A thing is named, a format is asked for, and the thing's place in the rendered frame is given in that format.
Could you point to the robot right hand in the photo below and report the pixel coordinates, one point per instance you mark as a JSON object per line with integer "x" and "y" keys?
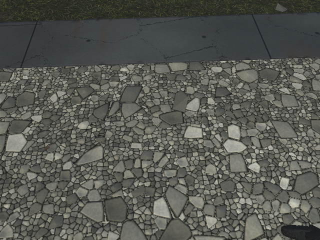
{"x": 300, "y": 232}

